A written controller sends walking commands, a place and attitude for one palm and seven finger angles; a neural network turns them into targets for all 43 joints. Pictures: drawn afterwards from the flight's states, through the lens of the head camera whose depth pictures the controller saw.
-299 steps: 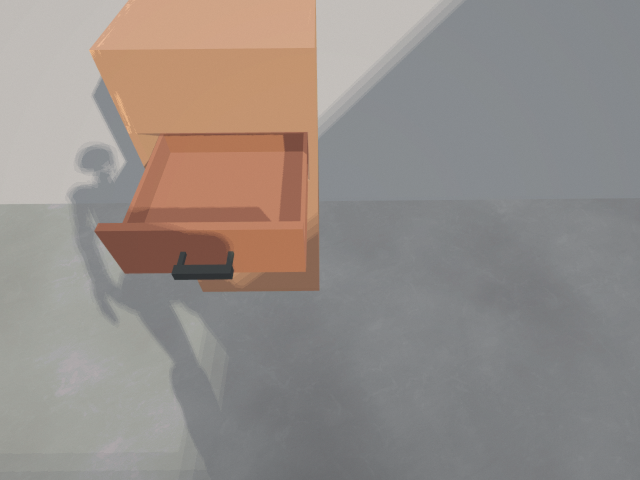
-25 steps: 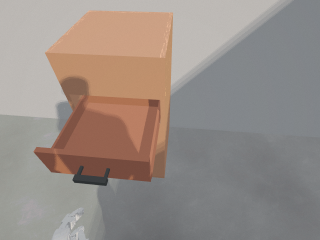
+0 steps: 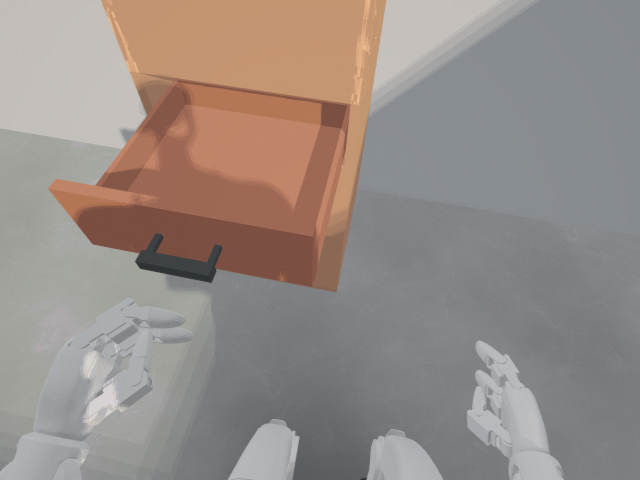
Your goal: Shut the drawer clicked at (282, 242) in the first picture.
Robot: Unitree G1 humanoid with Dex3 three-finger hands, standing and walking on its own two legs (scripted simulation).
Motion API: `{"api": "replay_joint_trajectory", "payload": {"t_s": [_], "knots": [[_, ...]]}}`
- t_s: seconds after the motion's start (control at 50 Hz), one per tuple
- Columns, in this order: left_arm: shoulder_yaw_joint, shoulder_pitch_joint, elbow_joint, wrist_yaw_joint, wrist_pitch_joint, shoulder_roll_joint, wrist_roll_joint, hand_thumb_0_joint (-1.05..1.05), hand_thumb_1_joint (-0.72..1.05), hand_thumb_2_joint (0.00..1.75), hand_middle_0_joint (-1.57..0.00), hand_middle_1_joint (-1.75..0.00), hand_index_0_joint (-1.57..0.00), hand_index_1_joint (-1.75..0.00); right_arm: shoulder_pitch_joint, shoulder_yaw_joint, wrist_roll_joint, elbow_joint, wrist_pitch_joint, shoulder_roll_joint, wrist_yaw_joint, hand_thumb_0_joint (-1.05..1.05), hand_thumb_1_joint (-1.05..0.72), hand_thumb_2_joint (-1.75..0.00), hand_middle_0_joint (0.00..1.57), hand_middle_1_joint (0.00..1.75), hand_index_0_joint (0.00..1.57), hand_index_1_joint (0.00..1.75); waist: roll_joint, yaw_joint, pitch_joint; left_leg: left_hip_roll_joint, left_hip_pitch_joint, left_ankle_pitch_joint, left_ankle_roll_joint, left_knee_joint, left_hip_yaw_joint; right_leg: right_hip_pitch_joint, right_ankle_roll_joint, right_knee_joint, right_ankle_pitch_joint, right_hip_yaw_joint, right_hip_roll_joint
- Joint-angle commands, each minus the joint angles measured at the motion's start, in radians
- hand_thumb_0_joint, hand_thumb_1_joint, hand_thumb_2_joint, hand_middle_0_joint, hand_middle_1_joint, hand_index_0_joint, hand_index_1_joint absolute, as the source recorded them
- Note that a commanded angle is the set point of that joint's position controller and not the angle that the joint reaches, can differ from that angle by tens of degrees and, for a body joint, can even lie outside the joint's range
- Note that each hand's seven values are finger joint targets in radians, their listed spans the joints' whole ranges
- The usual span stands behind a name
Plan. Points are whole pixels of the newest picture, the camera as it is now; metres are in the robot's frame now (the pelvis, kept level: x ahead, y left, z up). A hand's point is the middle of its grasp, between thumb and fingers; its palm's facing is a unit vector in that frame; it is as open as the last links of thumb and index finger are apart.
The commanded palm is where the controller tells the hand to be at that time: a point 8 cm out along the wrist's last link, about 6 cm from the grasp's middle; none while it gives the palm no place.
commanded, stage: raise the hand and make a fist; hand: left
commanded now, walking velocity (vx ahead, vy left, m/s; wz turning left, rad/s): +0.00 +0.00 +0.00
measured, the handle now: (181, 255) +0.40 +0.26 -0.03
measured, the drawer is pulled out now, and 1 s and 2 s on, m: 0.29 0.29 0.29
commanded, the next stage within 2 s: bring the fist close to the handle in 1.26 s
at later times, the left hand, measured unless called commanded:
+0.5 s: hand (140, 366) +0.22 +0.22 +0.05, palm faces -0.12 -0.99 -0.03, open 3.1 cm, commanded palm +0.19 +0.29 +0.07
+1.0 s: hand (128, 358) +0.22 +0.23 +0.07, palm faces -0.07 -0.99 -0.08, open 3.3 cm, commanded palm +0.19 +0.29 +0.07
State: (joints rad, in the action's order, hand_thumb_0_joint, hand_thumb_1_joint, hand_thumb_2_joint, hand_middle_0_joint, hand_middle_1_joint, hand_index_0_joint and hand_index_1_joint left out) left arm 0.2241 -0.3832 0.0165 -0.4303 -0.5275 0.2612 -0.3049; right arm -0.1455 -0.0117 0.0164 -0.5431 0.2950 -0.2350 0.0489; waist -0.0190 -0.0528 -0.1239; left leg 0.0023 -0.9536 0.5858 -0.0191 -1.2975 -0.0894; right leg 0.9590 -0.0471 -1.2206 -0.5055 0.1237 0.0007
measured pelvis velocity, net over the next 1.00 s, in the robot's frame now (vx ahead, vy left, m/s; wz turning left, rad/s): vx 0.03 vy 0.03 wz -0.01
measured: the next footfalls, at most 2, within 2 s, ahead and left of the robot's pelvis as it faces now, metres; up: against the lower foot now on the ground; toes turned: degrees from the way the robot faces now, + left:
none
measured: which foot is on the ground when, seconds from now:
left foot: down 0.00-1.00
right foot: down 0.00-1.00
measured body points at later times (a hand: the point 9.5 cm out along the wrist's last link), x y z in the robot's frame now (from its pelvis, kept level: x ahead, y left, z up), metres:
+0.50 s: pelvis +0.01 +0.04 +0.01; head +0.08 +0.06 +0.46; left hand +0.22 +0.28 +0.05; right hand +0.20 -0.22 -0.04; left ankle +0.03 +0.13 -0.63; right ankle +0.05 -0.10 -0.63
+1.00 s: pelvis +0.03 +0.03 +0.02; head +0.09 +0.05 +0.46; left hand +0.22 +0.28 +0.08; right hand +0.22 -0.20 -0.04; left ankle +0.03 +0.13 -0.63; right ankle +0.05 -0.10 -0.63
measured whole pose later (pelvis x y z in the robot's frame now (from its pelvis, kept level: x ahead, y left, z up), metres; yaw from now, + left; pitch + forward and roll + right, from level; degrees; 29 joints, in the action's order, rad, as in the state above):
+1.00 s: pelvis +0.03 +0.03 +0.02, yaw -1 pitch +16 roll -4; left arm 0.21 -0.53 -0.14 -0.34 -0.35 0.28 -0.28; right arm -0.22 -0.02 0.03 -0.48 0.19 -0.22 0.03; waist -0.03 0.00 -0.16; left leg -0.01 -0.90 0.58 0.03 -1.21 -0.05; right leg 0.90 0.00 -1.12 -0.49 0.09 0.01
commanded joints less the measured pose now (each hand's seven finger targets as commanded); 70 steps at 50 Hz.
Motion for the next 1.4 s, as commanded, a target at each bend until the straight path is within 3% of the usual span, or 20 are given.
{"api": "replay_joint_trajectory", "payload": {"t_s": [0.0,0.06,0.1,0.14,0.18,0.3,0.4,0.42,0.48,0.6,0.66,0.76,0.84,0.96,1.0,1.08,1.14,1.24,1.34,1.38], "knots": [[0.044,0.020,-0.030,-0.060,0.133,0.132,-0.019,0.00,0.90,0.90,-0.86,-1.01,-0.86,-1.01,0.001,0.072,0.035,0.143,0.039,-0.151,0.028,0.00,-0.90,-0.90,0.20,0.30,0.20,0.30,0.061,0.081,-0.180,-0.015,0.016,-0.144,0.060,0.223,0.040,-0.211,0.031,0.312,-0.072,-0.159,-0.005],[0.151,-0.034,-0.144,-0.032,0.218,0.182,-0.056,0.00,0.90,0.90,-0.92,-1.08,-0.92,-1.08,0.030,0.073,0.039,0.189,0.020,-0.129,0.031,0.00,-0.90,-0.90,0.20,0.30,0.20,0.30,0.053,0.016,-0.315,-0.028,0.049,-0.213,0.056,0.260,0.050,-0.335,0.036,0.311,-0.020,-0.157,0.013],[0.202,-0.063,-0.182,0.023,0.221,0.194,-0.069,0.00,0.90,0.90,-0.96,-1.12,-0.96,-1.12,0.047,0.071,0.030,0.186,0.010,-0.106,0.029,0.00,-0.90,-0.90,0.20,0.30,0.20,0.30,0.049,-0.011,-0.313,-0.020,0.071,-0.263,0.048,0.276,0.043,-0.341,0.025,0.281,0.041,-0.126,-0.001],[0.196,-0.084,-0.224,0.081,0.183,0.156,-0.067,0.00,0.90,0.90,-1.00,-1.17,-1.00,-1.17,0.029,0.073,0.025,0.174,0.009,-0.084,0.022,0.00,-0.90,-0.90,0.20,0.30,0.20,0.30,0.034,-0.008,-0.283,-0.016,0.085,-0.284,0.040,0.294,0.043,-0.313,0.022,0.264,0.080,-0.101,-0.007],[0.154,-0.054,-0.240,0.118,0.130,0.131,-0.040,0.00,0.90,0.90,-1.04,-1.21,-1.04,-1.21,0.018,0.073,0.019,0.161,0.013,-0.088,0.015,0.00,-0.90,-0.90,0.20,0.30,0.20,0.30,-0.003,0.020,-0.222,-0.013,0.084,-0.246,0.037,0.298,0.040,-0.236,0.020,0.252,0.042,-0.083,-0.009],[0.005,0.001,-0.205,0.065,0.055,0.094,0.004,0.00,0.90,0.90,-1.16,-1.34,-1.16,-1.34,-0.015,0.068,0.018,0.164,0.033,-0.142,0.010,0.00,-0.90,-0.90,0.20,0.30,0.20,0.30,-0.012,0.100,-0.152,-0.015,0.075,-0.106,0.047,0.291,0.015,-0.102,0.018,0.239,-0.046,-0.069,-0.010],[0.086,-0.048,-0.309,0.051,0.064,0.173,-0.018,0.00,0.90,0.90,-1.26,-1.45,-1.26,-1.45,-0.033,0.075,0.020,0.179,0.043,-0.154,0.014,0.00,-0.90,-0.90,0.20,0.30,0.20,0.30,-0.073,0.055,-0.275,-0.012,0.175,-0.246,0.034,0.310,0.003,-0.174,0.010,0.215,0.079,-0.052,-0.016],[0.092,-0.055,-0.355,0.065,0.064,0.170,-0.020,0.00,0.90,0.90,-1.28,-1.47,-1.28,-1.47,-0.037,0.075,0.020,0.181,0.039,-0.148,0.013,0.00,-0.90,-0.90,0.20,0.30,0.20,0.30,-0.112,0.046,-0.295,-0.008,0.219,-0.307,0.021,0.319,-0.001,-0.179,0.008,0.206,0.119,-0.043,-0.017],[0.083,-0.135,-0.359,0.114,0.087,0.128,-0.014,0.00,0.90,0.90,-1.34,-1.53,-1.34,-1.53,-0.034,0.079,0.017,0.185,0.018,-0.128,0.003,0.00,-0.90,-0.90,0.20,0.30,0.20,0.30,-0.103,0.035,-0.270,-0.005,0.240,-0.379,0.008,0.329,0.000,-0.195,0.011,0.209,0.160,-0.025,-0.019],[0.009,-0.149,-0.298,0.116,0.145,0.086,0.031,0.00,0.90,0.90,-1.40,-1.60,-1.40,-1.60,-0.017,0.071,0.018,0.216,-0.035,-0.131,-0.009,0.00,-0.90,-0.90,0.20,0.30,0.20,0.30,-0.077,0.070,-0.159,-0.001,0.192,-0.334,0.006,0.335,-0.007,-0.156,0.012,0.216,0.143,-0.011,-0.025],[-0.001,-0.139,-0.341,0.094,0.150,0.098,0.033,0.00,0.90,0.90,-1.40,-1.60,-1.40,-1.60,-0.030,0.068,0.019,0.233,-0.037,-0.136,-0.009,0.00,-0.90,-0.90,0.20,0.30,0.20,0.30,-0.077,0.074,-0.194,0.000,0.219,-0.345,0.004,0.334,-0.009,-0.162,0.013,0.225,0.152,-0.015,-0.025],[0.064,-0.145,-0.390,0.104,0.117,0.136,0.009,0.00,0.90,0.90,-1.40,-1.60,-1.40,-1.60,-0.044,0.067,0.014,0.228,-0.036,-0.123,-0.004,0.00,-0.90,-0.90,0.20,0.30,0.20,0.30,-0.056,0.056,-0.249,0.000,0.245,-0.404,-0.003,0.316,-0.007,-0.191,0.011,0.216,0.190,-0.018,-0.028],[0.069,-0.161,-0.378,0.110,0.101,0.127,0.007,0.00,0.90,0.90,-1.40,-1.60,-1.40,-1.60,-0.036,0.065,0.015,0.220,-0.042,-0.117,-0.004,0.00,-0.90,-0.90,0.20,0.30,0.20,0.30,-0.089,0.051,-0.237,-0.004,0.237,-0.425,-0.007,0.310,0.002,-0.193,0.009,0.210,0.202,-0.019,-0.024],[0.031,-0.163,-0.339,0.077,0.132,0.107,0.004,0.00,0.90,0.90,-1.40,-1.60,-1.40,-1.60,-0.025,0.066,0.021,0.227,-0.040,-0.129,-0.002,0.00,-0.90,-0.90,0.20,0.30,0.20,0.30,-0.048,0.071,-0.211,-0.012,0.182,-0.339,0.014,0.308,0.009,-0.198,0.015,0.235,0.169,-0.027,-0.019],[0.092,-0.151,-0.319,0.076,0.132,0.160,-0.005,0.00,0.90,0.90,-1.40,-1.60,-1.40,-1.60,-0.018,0.068,0.022,0.216,-0.039,-0.131,0.005,0.00,-0.90,-0.90,0.20,0.30,0.20,0.30,-0.014,0.067,-0.212,-0.014,0.152,-0.296,0.026,0.299,0.016,-0.218,0.014,0.248,0.142,-0.042,-0.020],[0.124,-0.158,-0.354,0.087,0.101,0.166,-0.022,0.00,0.90,0.90,-1.40,-1.60,-1.40,-1.60,-0.028,0.069,0.022,0.214,-0.035,-0.119,0.010,0.00,-0.90,-0.90,0.20,0.30,0.20,0.30,-0.050,0.050,-0.243,-0.016,0.172,-0.324,0.025,0.302,0.025,-0.243,0.011,0.247,0.162,-0.049,-0.016],[0.121,-0.170,-0.343,0.092,0.085,0.156,-0.029,0.00,0.90,0.90,-1.40,-1.60,-1.40,-1.60,-0.027,0.069,0.022,0.202,-0.032,-0.112,0.009,0.00,-0.90,-0.90,0.20,0.30,0.20,0.30,-0.077,0.053,-0.239,-0.016,0.171,-0.327,0.026,0.294,0.031,-0.240,0.012,0.250,0.169,-0.055,-0.016],[0.119,-0.161,-0.257,0.064,0.100,0.159,-0.028,0.00,0.90,0.90,-1.40,-1.60,-1.40,-1.60,-0.017,0.073,0.028,0.194,-0.034,-0.124,0.010,0.00,-0.90,-0.90,0.20,0.30,0.20,0.30,-0.034,0.074,-0.180,-0.016,0.118,-0.261,0.036,0.286,0.036,-0.226,0.018,0.279,0.110,-0.073,-0.013],[0.154,-0.161,-0.266,0.036,0.093,0.187,-0.047,0.00,0.90,0.90,-1.40,-1.60,-1.40,-1.60,-0.019,0.074,0.028,0.197,-0.024,-0.123,0.016,0.00,-0.90,-0.90,0.20,0.30,0.20,0.30,-0.034,0.061,-0.227,-0.018,0.132,-0.285,0.041,0.280,0.040,-0.270,0.016,0.288,0.129,-0.093,-0.010],[0.140,-0.100,-0.242,0.033,0.082,0.171,-0.054,0.00,0.90,0.90,-1.40,-1.60,-1.40,-1.60,-0.022,0.070,0.025,0.185,-0.021,-0.125,0.018,0.00,-0.90,-0.90,0.20,0.30,0.20,0.30,-0.016,0.079,-0.207,-0.018,0.107,-0.278,0.042,0.258,0.041,-0.243,0.021,0.278,0.127,-0.094,-0.011]]}}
